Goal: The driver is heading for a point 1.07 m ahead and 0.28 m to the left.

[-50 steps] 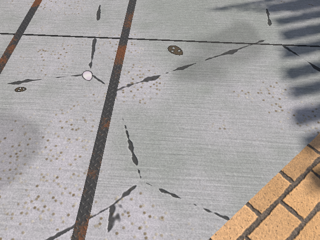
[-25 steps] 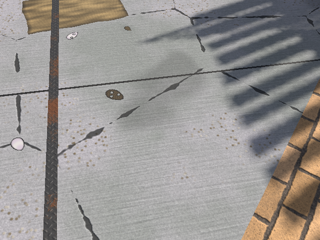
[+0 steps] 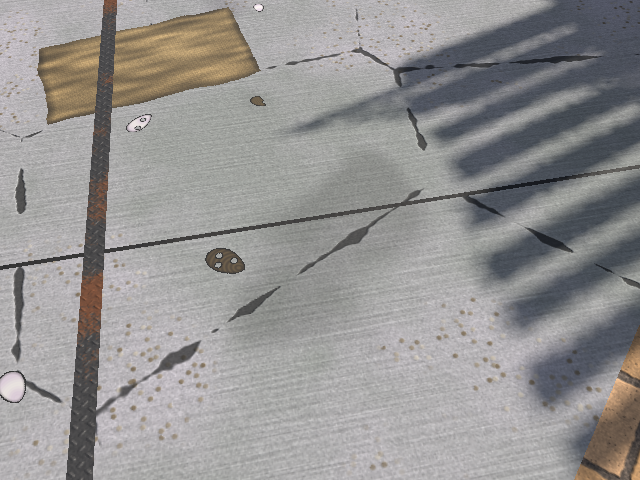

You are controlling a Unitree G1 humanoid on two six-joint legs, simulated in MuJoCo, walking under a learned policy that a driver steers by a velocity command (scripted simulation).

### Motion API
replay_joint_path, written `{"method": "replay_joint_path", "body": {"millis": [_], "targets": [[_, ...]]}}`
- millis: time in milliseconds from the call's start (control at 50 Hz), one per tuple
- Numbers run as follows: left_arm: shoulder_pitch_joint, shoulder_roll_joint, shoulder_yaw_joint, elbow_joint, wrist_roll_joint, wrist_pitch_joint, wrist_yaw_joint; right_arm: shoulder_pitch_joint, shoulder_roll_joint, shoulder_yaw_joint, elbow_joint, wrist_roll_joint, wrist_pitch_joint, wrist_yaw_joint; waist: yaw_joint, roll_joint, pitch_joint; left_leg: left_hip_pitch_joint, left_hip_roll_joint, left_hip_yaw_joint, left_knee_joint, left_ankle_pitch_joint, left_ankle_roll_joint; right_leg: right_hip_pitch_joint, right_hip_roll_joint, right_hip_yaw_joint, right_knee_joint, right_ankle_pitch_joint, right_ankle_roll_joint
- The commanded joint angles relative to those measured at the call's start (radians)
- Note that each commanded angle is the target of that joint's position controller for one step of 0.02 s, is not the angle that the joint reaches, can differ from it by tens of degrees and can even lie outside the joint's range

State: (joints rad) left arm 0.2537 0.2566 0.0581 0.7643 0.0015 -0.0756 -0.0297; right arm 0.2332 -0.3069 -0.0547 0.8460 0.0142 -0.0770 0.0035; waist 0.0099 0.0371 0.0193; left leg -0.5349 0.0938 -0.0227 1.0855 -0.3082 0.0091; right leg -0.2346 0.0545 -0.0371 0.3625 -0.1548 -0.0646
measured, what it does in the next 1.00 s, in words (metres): walks ahead: left foot, then right foot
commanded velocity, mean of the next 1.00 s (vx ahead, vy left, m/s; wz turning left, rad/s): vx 0.50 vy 0.00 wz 0.06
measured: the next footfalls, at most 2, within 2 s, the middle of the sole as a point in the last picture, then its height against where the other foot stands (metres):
left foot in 0.32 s outside the picture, level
right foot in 0.88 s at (384, 405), level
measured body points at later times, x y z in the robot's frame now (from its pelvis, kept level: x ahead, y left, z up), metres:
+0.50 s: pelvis +0.27 +0.07 +0.00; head +0.29 +0.09 +0.45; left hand +0.35 +0.35 -0.13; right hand +0.38 -0.20 -0.11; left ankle +0.31 +0.16 -0.74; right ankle +0.22 -0.08 -0.66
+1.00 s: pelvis +0.54 +0.02 -0.01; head +0.57 +0.01 +0.44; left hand +0.67 +0.29 -0.11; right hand +0.59 -0.26 -0.15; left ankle +0.42 +0.15 -0.65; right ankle +0.61 -0.08 -0.74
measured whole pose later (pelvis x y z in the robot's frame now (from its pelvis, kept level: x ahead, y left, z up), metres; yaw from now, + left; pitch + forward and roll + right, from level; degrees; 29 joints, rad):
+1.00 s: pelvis +0.54 +0.02 -0.01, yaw +6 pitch +1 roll +0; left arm 0.12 0.25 0.05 0.80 0.00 -0.09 -0.02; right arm 0.34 -0.30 -0.06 0.92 0.04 -0.06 -0.01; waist -0.02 0.04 0.03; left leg -0.37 0.03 -0.05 1.14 -0.40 0.03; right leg -0.35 -0.01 -0.08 0.49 -0.16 -0.03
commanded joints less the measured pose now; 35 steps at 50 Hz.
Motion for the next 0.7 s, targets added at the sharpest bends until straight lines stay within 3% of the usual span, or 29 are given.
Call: {"method": "replay_joint_path", "body": {"millis": [20, 120, 220, 280, 300, 320, 340, 360, 380, 400, 420, 440, 460, 500, 540, 600, 700], "targets": [[-0.024, 0.132, 0.033, -0.045, -0.003, -0.029, 0.006, 0.006, -0.046, -0.012, -0.059, -0.010, 0.007, -0.005, -0.026, -0.105, -0.023, -0.128, 0.055, -0.035, -0.083, 0.105, -0.024, 0.081, -0.275, 0.245, -0.222, 0.190, -0.193], [0.045, 0.167, 0.039, 0.004, -0.010, -0.020, 0.022, -0.165, -0.020, 0.004, -0.101, -0.010, -0.003, 0.009, 0.026, -0.091, 0.018, -0.088, 0.020, -0.008, -0.397, 0.373, -0.025, 0.072, -0.231, 0.129, -0.241, 0.189, -0.148], [0.130, 0.188, 0.045, 0.065, -0.023, -0.004, 0.028, -0.292, -0.039, 0.007, -0.151, 0.002, -0.011, 0.032, 0.061, -0.092, 0.047, -0.087, -0.010, -0.007, -0.534, 0.358, 0.004, 0.200, -0.289, 0.138, -0.192, 0.169, -0.131], [0.125, 0.206, 0.051, 0.083, -0.025, 0.013, 0.035, -0.257, -0.069, -0.002, -0.152, 0.001, -0.018, 0.042, 0.024, -0.114, 0.019, -0.004, -0.037, 0.015, -0.580, 0.248, 0.043, 0.275, -0.313, 0.144, -0.106, 0.310, -0.103], [0.107, 0.209, 0.050, 0.083, -0.025, 0.018, 0.037, -0.179, -0.091, -0.015, -0.131, -0.002, -0.019, 0.039, -0.024, -0.116, -0.027, 0.116, -0.068, 0.046, -0.606, 0.235, 0.063, 0.272, -0.288, 0.118, -0.013, 0.462, -0.084], [0.109, 0.185, 0.040, 0.081, -0.020, 0.023, 0.040, -0.028, -0.137, -0.040, -0.083, -0.005, -0.019, 0.031, -0.088, -0.097, -0.125, 0.335, -0.076, 0.053, -0.604, 0.252, 0.094, 0.216, -0.234, 0.076, 0.166, 0.530, -0.056], [0.122, 0.135, 0.017, 0.054, 0.005, 0.022, 0.044, 0.153, -0.214, -0.061, -0.051, -0.015, -0.016, 0.021, -0.143, 0.028, -0.282, 0.637, 0.112, -0.160, -0.570, 0.307, 0.160, 0.016, -0.166, 0.024, 0.488, 0.259, -0.016], [0.242, 0.025, -0.013, 0.048, -0.003, 0.001, 0.034, 0.187, -0.264, -0.070, -0.030, -0.012, -0.009, 0.027, -0.076, 0.295, -0.385, 0.923, 0.291, -0.620, -0.701, 0.056, 0.308, -0.371, 0.009, 0.051, 0.792, -0.384, 0.042], [0.176, 0.134, 0.010, 0.061, -0.021, -0.016, 0.029, 0.172, -0.166, -0.044, -0.043, 0.001, -0.009, 0.029, -0.119, 0.173, -0.337, 0.892, 0.271, -0.664, -0.771, -0.093, 0.280, -0.484, -0.038, 0.166, 0.901, -0.432, 0.032], [0.085, 0.175, 0.022, 0.033, -0.042, -0.027, 0.025, 0.101, -0.133, -0.032, -0.056, -0.001, -0.011, 0.026, -0.108, 0.119, -0.200, 0.768, 0.244, -0.528, -0.793, -0.076, 0.240, -0.541, -0.085, 0.146, 0.905, -0.340, 0.018], [0.037, 0.164, 0.020, 0.024, -0.038, -0.029, 0.031, 0.033, -0.118, -0.027, -0.069, -0.009, -0.012, 0.026, -0.079, 0.039, -0.126, 0.633, 0.208, -0.429, -0.814, 0.016, 0.222, -0.511, -0.134, 0.116, 0.865, -0.246, 0.020], [0.012, 0.155, 0.024, 0.021, -0.022, -0.025, 0.035, -0.011, -0.092, -0.020, -0.073, -0.017, -0.013, 0.027, -0.055, 0.021, -0.071, 0.523, 0.176, -0.356, -0.843, 0.108, 0.217, -0.477, -0.163, 0.109, 0.809, -0.188, 0.026], [0.031, 0.141, 0.026, 0.024, -0.018, -0.016, 0.035, -0.031, -0.074, -0.014, -0.074, -0.028, -0.018, 0.027, -0.023, 0.048, -0.065, 0.456, 0.154, -0.308, -0.869, 0.168, 0.212, -0.415, -0.186, 0.118, 0.780, -0.147, 0.029], [0.054, 0.107, 0.022, 0.034, -0.015, 0.003, 0.036, -0.031, -0.072, -0.015, -0.064, -0.022, -0.027, 0.028, 0.000, 0.053, -0.059, 0.396, 0.136, -0.245, -0.916, 0.233, 0.224, -0.371, -0.196, 0.110, 0.732, -0.117, 0.043], [0.007, 0.098, 0.020, 0.019, -0.009, 0.012, 0.039, -0.013, -0.096, -0.022, -0.048, -0.018, -0.031, 0.021, -0.001, 0.033, -0.027, 0.377, 0.134, -0.196, -0.950, 0.282, 0.234, -0.413, -0.202, 0.104, 0.657, -0.047, 0.062], [-0.084, 0.087, 0.017, -0.005, -0.003, 0.009, 0.036, 0.026, -0.112, -0.026, -0.024, -0.015, -0.024, 0.007, -0.023, 0.016, -0.001, 0.401, 0.112, -0.126, -0.969, 0.332, 0.216, -0.456, -0.200, 0.097, 0.493, 0.113, 0.079], [-0.246, 0.062, 0.001, -0.045, -0.012, -0.005, 0.016, 0.111, -0.131, -0.028, 0.021, -0.002, -0.013, -0.003, -0.082, 0.016, 0.038, 0.441, 0.094, -0.053, -0.967, 0.317, 0.189, -0.402, -0.154, 0.052, 0.251, 0.266, 0.076]]}}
